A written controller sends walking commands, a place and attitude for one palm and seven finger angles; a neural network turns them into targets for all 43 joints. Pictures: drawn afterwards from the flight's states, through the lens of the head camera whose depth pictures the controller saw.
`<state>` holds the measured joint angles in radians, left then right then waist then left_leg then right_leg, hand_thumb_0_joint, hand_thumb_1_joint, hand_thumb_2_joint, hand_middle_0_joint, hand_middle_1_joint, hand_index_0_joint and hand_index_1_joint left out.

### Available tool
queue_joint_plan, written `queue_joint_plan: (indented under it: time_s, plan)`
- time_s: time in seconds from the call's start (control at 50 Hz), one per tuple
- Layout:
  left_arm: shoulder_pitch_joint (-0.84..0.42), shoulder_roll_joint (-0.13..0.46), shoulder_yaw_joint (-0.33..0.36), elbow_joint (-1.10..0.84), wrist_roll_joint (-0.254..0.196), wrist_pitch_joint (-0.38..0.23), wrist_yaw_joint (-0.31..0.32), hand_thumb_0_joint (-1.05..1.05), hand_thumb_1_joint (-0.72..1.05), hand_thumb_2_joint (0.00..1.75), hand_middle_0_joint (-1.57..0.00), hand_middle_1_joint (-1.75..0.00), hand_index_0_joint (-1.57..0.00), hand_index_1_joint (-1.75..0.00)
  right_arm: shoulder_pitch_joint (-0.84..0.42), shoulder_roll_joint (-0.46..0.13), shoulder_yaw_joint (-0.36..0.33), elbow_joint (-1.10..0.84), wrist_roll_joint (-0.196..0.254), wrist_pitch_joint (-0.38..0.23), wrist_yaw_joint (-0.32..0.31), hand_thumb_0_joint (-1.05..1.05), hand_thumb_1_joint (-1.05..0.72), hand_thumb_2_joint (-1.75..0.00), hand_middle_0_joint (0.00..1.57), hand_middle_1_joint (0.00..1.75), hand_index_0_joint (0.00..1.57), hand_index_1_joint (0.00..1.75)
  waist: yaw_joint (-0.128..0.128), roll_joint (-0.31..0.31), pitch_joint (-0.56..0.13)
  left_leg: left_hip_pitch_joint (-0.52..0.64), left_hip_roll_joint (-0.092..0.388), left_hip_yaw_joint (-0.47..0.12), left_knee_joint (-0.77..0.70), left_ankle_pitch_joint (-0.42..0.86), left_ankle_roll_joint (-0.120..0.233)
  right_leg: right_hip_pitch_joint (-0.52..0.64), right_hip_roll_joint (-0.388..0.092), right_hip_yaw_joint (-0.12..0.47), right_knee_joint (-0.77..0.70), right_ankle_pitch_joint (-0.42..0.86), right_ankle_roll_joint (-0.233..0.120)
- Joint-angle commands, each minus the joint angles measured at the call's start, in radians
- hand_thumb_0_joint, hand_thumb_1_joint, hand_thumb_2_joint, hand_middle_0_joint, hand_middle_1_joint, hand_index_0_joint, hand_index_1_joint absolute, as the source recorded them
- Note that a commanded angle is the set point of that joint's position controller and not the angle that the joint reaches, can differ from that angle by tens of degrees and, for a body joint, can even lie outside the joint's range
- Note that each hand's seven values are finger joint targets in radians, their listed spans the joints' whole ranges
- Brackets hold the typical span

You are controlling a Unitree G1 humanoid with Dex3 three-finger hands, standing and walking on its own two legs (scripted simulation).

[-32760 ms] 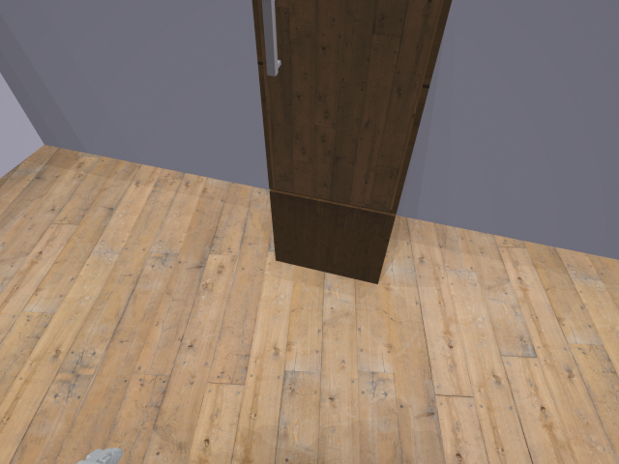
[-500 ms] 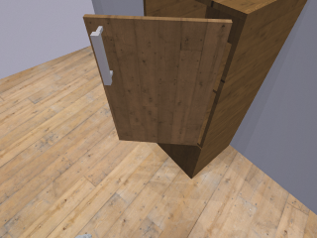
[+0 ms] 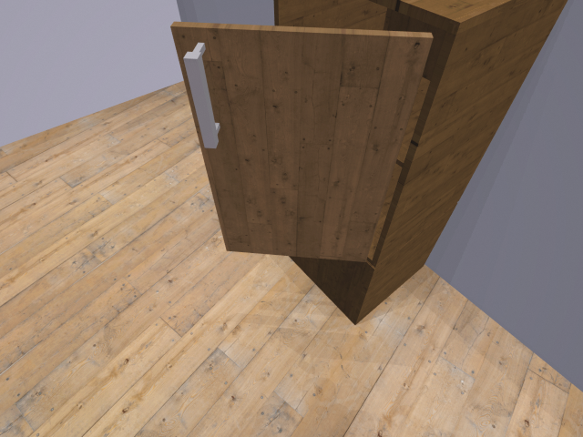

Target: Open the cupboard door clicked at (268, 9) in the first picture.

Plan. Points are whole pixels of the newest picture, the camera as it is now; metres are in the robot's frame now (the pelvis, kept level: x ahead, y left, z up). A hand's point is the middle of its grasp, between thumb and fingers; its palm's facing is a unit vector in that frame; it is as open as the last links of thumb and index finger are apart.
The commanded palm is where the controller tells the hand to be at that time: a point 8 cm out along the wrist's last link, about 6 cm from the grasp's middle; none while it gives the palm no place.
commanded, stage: come to a stop and stand still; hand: left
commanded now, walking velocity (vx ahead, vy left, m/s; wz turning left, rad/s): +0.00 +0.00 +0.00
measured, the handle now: (206, 98) +0.59 +0.17 +0.15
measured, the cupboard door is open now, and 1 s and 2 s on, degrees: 45 45 45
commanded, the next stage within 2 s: look again from close up in 0.38 s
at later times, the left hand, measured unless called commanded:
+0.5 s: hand out of the picture +0.01 +0.18 -0.16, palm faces -0.03 -0.97 -0.24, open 7.4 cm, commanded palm none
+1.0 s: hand out of the picture +0.05 +0.18 -0.16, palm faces -0.03 -0.97 -0.25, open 7.4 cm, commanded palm none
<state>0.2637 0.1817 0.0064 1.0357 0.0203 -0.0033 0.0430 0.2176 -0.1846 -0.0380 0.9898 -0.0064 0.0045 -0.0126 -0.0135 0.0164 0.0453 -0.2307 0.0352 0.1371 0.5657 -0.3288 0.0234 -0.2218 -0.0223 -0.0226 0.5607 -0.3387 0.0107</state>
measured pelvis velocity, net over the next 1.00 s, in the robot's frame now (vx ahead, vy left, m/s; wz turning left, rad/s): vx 0.01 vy -0.02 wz -0.02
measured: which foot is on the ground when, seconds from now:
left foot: down 0.00-1.00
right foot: down 0.00-1.00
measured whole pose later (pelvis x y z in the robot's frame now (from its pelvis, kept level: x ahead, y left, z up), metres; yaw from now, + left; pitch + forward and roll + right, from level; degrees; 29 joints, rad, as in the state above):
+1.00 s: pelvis +0.01 -0.02 +0.01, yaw -1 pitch +0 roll +1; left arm 0.20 0.23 0.00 1.09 0.02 -0.02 0.02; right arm 0.17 -0.21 0.00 1.11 -0.01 -0.03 -0.02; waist 0.01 -0.01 0.03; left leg -0.16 0.05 0.15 0.44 -0.28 0.00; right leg -0.18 0.00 -0.01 0.47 -0.30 -0.01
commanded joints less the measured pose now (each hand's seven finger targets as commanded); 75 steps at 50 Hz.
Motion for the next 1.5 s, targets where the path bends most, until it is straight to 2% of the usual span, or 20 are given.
queue_joint_plan:
  time_s: [0.0, 0.04, 0.1, 0.2, 0.56, 0.76, 0.96, 1.08, 1.1, 1.12, 1.14, 1.16, 1.2, 1.22, 1.26, 1.3, 1.32, 1.38, 1.4, 1.48]
  plan:
    - [0.033, 0.117, 0.006, -0.064, -0.006, -0.023, 0.007, 0.00, 0.90, 0.90, -0.20, -0.30, -0.20, -0.30, 0.042, -0.103, -0.001, -0.050, -0.007, -0.021, -0.006, 0.00, -0.90, -0.90, 0.20, 0.30, 0.20, 0.30, 0.001, 0.022, -0.047, 0.071, 0.110, -0.127, -0.107, 0.333, 0.025, -0.033, -0.056, 0.069, -0.069, 0.250, -0.048]
    - [0.028, 0.116, 0.001, -0.059, -0.004, -0.024, 0.003, 0.00, 0.90, 0.90, -0.20, -0.30, -0.20, -0.30, 0.033, -0.105, 0.004, -0.049, -0.008, -0.019, -0.004, 0.00, -0.90, -0.90, 0.20, 0.30, 0.20, 0.30, 0.001, -0.048, 0.002, 0.039, 0.095, -0.122, -0.137, 0.202, 0.020, -0.050, -0.065, 0.090, -0.108, 0.211, -0.047]
    - [0.027, 0.125, -0.003, -0.053, -0.005, -0.021, -0.002, 0.00, 0.90, 0.90, -0.20, -0.30, -0.20, -0.30, 0.030, -0.103, 0.008, -0.034, -0.009, -0.016, 0.000, 0.00, -0.90, -0.90, 0.20, 0.30, 0.20, 0.30, -0.001, -0.048, 0.035, 0.027, 0.077, -0.112, -0.168, 0.046, 0.013, -0.091, -0.071, 0.125, -0.163, 0.066, -0.050]
    - [0.023, 0.139, -0.001, -0.048, -0.004, -0.022, -0.006, 0.00, 0.90, 0.90, -0.20, -0.30, -0.20, -0.30, 0.051, -0.108, 0.013, -0.005, -0.012, -0.021, 0.004, 0.00, -0.90, -0.90, 0.20, 0.30, 0.20, 0.30, -0.002, -0.052, 0.040, 0.031, 0.070, -0.108, -0.190, 0.012, 0.011, -0.114, -0.071, 0.136, -0.201, -0.030, -0.054]
    - [0.013, 0.169, 0.012, 0.008, -0.006, -0.031, -0.011, 0.00, 0.90, 0.90, -0.20, -0.30, -0.20, -0.30, 0.060, -0.137, 0.014, 0.080, -0.007, -0.044, -0.009, 0.00, -0.90, -0.90, 0.20, 0.30, 0.20, 0.30, 0.015, -0.017, -0.034, 0.069, 0.098, -0.098, -0.187, 0.177, 0.010, -0.002, -0.084, 0.118, -0.151, 0.249, -0.063]
    - [-0.013, 0.181, 0.013, 0.017, -0.005, -0.029, -0.013, 0.00, 0.90, 0.90, -0.20, -0.30, -0.20, -0.30, 0.022, -0.149, 0.013, 0.087, -0.007, -0.041, -0.010, 0.00, -0.90, -0.90, 0.20, 0.30, 0.20, 0.30, 0.015, -0.022, -0.016, 0.088, 0.103, -0.094, -0.193, 0.201, 0.006, -0.007, -0.086, 0.120, -0.159, 0.291, -0.060]
    - [-0.027, 0.201, 0.019, 0.015, -0.003, -0.033, -0.013, 0.00, 0.90, 0.90, -0.20, -0.30, -0.20, -0.30, -0.017, -0.176, 0.008, 0.081, -0.008, -0.044, -0.013, 0.00, -0.90, -0.90, 0.20, 0.30, 0.20, 0.30, 0.013, -0.021, -0.062, 0.140, 0.110, -0.091, -0.182, 0.309, 0.006, 0.018, -0.089, 0.117, -0.145, 0.406, -0.057]
    - [-0.037, 0.212, 0.020, 0.014, -0.003, -0.031, -0.015, 0.00, 0.90, 0.90, -0.20, -0.30, -0.20, -0.30, -0.039, -0.185, 0.009, 0.081, -0.008, -0.042, -0.013, 0.00, -0.90, -0.90, 0.20, 0.30, 0.20, 0.30, 0.015, -0.025, -0.051, 0.136, 0.111, -0.094, -0.191, 0.292, 0.005, 0.021, -0.093, 0.115, -0.159, 0.388, -0.056]
    - [0.070, 0.132, 0.008, 0.040, -0.001, -0.032, 0.033, 0.00, 0.90, 0.90, -0.20, -0.30, -0.20, -0.30, -0.048, -0.160, 0.002, 0.015, 0.004, -0.036, -0.011, 0.00, -0.90, -0.90, 0.20, 0.30, 0.20, 0.30, 0.017, 0.005, -0.045, 0.079, 0.123, -0.036, 0.036, 0.423, -0.028, 0.016, -0.153, 0.148, -0.142, 0.726, -0.004]
    - [0.055, 0.193, 0.013, 0.025, -0.001, -0.048, 0.029, 0.00, 0.90, 0.90, -0.20, -0.30, -0.20, -0.30, -0.051, -0.141, 0.014, -0.015, 0.000, -0.030, -0.006, 0.00, -0.90, -0.90, 0.20, 0.30, 0.20, 0.30, 0.000, 0.030, -0.046, 0.025, 0.071, -0.054, 0.009, 0.338, -0.033, 0.071, -0.180, 0.151, -0.106, 0.929, -0.037]
    - [0.042, 0.205, 0.014, -0.009, 0.000, -0.055, 0.023, 0.00, 0.90, 0.90, -0.20, -0.30, -0.20, -0.30, 0.039, -0.115, 0.008, -0.006, -0.005, -0.037, -0.005, 0.00, -0.90, -0.90, 0.20, 0.30, 0.20, 0.30, -0.024, -0.022, -0.172, 0.048, 0.059, -0.068, -0.050, 0.321, -0.021, 0.156, -0.165, 0.139, -0.027, 1.011, -0.063]
    - [0.033, 0.182, 0.009, -0.020, -0.008, -0.055, 0.019, 0.00, 0.90, 0.90, -0.20, -0.30, -0.20, -0.30, 0.059, -0.126, 0.005, -0.007, -0.006, -0.037, -0.010, 0.00, -0.90, -0.90, 0.20, 0.30, 0.20, 0.30, -0.018, -0.064, -0.234, 0.082, 0.063, -0.077, -0.043, 0.414, -0.014, 0.196, -0.146, 0.104, 0.003, 1.020, -0.062]
    - [0.034, 0.167, 0.010, -0.032, -0.011, -0.046, 0.017, 0.00, 0.90, 0.90, -0.20, -0.30, -0.20, -0.30, 0.060, -0.143, 0.000, -0.017, -0.004, -0.032, -0.015, 0.00, -0.90, -0.90, 0.20, 0.30, 0.20, 0.30, -0.008, -0.068, -0.222, 0.119, 0.081, -0.087, -0.039, 0.521, -0.006, 0.155, -0.121, 0.077, 0.003, 0.863, -0.057]
    - [0.021, 0.170, 0.009, -0.036, -0.009, -0.040, 0.015, 0.00, 0.90, 0.90, -0.20, -0.30, -0.20, -0.30, 0.058, -0.146, -0.001, -0.019, -0.007, -0.031, -0.017, 0.00, -0.90, -0.90, 0.20, 0.30, 0.20, 0.30, -0.006, -0.011, -0.181, 0.129, 0.089, -0.090, -0.048, 0.567, -0.003, 0.111, -0.110, 0.067, -0.005, 0.758, -0.058]
    - [0.003, 0.162, 0.006, -0.048, -0.008, -0.026, 0.009, 0.00, 0.90, 0.90, -0.20, -0.30, -0.20, -0.30, 0.032, -0.155, -0.001, -0.030, -0.009, -0.023, -0.017, 0.00, -0.90, -0.90, 0.20, 0.30, 0.20, 0.30, -0.002, 0.000, -0.078, 0.100, 0.105, -0.110, -0.087, 0.486, 0.004, 0.030, -0.090, 0.061, -0.048, 0.489, -0.055]
    - [-0.006, 0.155, 0.002, -0.052, -0.007, -0.017, 0.003, 0.00, 0.90, 0.90, -0.20, -0.30, -0.20, -0.30, 0.015, -0.151, 0.003, -0.032, -0.010, -0.022, -0.014, 0.00, -0.90, -0.90, 0.20, 0.30, 0.20, 0.30, 0.003, -0.003, -0.021, 0.061, 0.105, -0.131, -0.137, 0.359, 0.011, -0.002, -0.077, 0.069, -0.088, 0.310, -0.051]
    - [-0.001, 0.149, 0.002, -0.048, -0.005, -0.016, 0.002, 0.00, 0.90, 0.90, -0.20, -0.30, -0.20, -0.30, 0.017, -0.146, 0.003, -0.027, -0.012, -0.024, -0.011, 0.00, -0.90, -0.90, 0.20, 0.30, 0.20, 0.30, 0.008, 0.009, -0.016, 0.054, 0.107, -0.137, -0.147, 0.350, 0.015, 0.001, -0.070, 0.066, -0.094, 0.269, -0.048]
    - [-0.005, 0.149, 0.002, -0.053, -0.007, -0.008, -0.006, 0.00, 0.90, 0.90, -0.20, -0.30, -0.20, -0.30, 0.009, -0.149, 0.005, -0.026, -0.011, -0.022, -0.006, 0.00, -0.90, -0.90, 0.20, 0.30, 0.20, 0.30, 0.008, -0.015, 0.031, 0.001, 0.094, -0.153, -0.211, 0.083, 0.015, -0.031, -0.063, 0.080, -0.143, 0.083, -0.044]
    - [-0.006, 0.147, 0.001, -0.053, -0.005, -0.006, -0.007, 0.00, 0.90, 0.90, -0.20, -0.30, -0.20, -0.30, 0.014, -0.150, 0.003, -0.023, -0.012, -0.022, -0.004, 0.00, -0.90, -0.90, 0.20, 0.30, 0.20, 0.30, 0.006, -0.002, 0.051, -0.019, 0.091, -0.162, -0.237, 0.007, 0.015, -0.045, -0.060, 0.081, -0.150, 0.046, -0.045]
    - [0.028, 0.142, 0.003, -0.051, -0.002, -0.007, -0.010, 0.00, 0.90, 0.90, -0.20, -0.30, -0.20, -0.30, 0.037, -0.145, 0.001, -0.012, -0.013, -0.024, -0.001, 0.00, -0.90, -0.90, 0.20, 0.30, 0.20, 0.30, 0.011, -0.009, 0.036, -0.046, 0.087, -0.175, -0.268, -0.091, 0.016, -0.038, -0.060, 0.078, -0.161, 0.017, -0.045]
